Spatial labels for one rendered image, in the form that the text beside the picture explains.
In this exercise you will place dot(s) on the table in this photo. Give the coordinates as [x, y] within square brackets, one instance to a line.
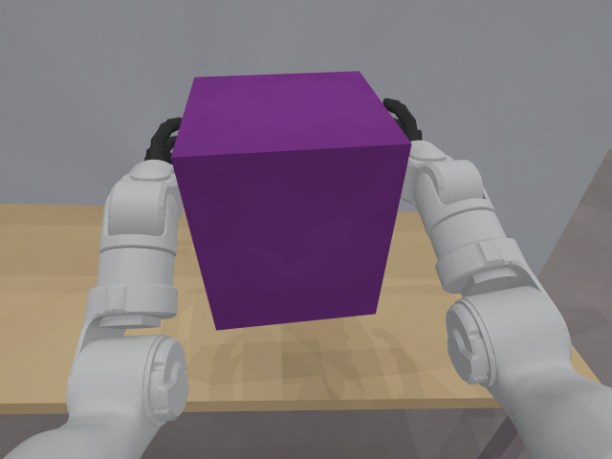
[395, 359]

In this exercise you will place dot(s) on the carton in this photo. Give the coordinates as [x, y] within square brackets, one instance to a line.
[291, 185]

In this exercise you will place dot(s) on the left robot upper arm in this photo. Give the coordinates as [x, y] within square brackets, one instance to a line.
[122, 390]

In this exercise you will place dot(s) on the robot right hand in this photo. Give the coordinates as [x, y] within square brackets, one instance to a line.
[405, 120]

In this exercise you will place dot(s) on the left robot forearm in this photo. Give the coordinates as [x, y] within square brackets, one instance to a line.
[138, 245]

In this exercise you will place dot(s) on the robot left hand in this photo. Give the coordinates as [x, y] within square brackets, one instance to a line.
[162, 143]

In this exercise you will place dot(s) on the right robot upper arm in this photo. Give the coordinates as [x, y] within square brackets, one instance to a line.
[513, 343]

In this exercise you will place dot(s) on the right robot forearm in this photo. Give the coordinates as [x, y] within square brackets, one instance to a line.
[474, 255]

